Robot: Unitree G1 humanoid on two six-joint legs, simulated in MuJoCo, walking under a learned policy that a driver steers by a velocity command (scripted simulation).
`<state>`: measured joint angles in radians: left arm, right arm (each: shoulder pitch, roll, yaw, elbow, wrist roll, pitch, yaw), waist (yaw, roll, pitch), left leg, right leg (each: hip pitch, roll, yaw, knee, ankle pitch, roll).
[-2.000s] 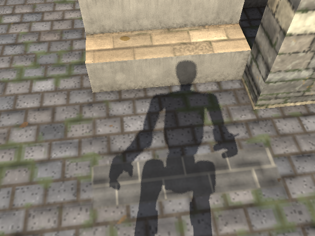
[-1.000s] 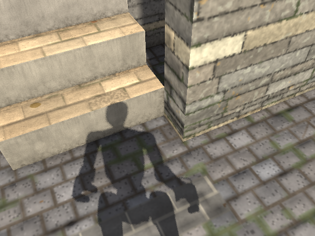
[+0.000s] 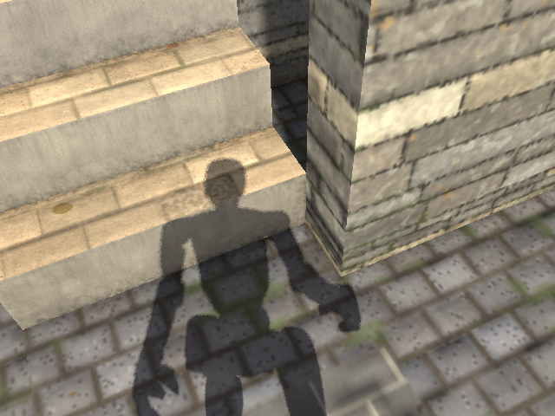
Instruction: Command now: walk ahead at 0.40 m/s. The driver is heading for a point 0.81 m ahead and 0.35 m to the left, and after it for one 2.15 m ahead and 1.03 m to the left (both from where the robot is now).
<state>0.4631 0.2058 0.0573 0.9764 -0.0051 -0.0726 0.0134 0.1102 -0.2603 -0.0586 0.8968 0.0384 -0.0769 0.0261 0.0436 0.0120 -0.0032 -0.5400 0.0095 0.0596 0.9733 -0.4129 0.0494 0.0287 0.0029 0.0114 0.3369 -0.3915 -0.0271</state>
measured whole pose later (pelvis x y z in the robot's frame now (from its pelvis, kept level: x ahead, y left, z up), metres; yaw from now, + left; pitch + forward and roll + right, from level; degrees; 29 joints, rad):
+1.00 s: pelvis +0.46 +0.03 +0.01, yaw +15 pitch +2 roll -1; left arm 0.30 0.22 0.04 0.88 0.03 -0.11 0.00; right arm 0.18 -0.30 -0.06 0.86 -0.04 -0.01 0.02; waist 0.01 0.06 0.04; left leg -0.56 0.06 0.00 0.99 -0.23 0.01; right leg -0.17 -0.03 -0.15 0.31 -0.17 0.00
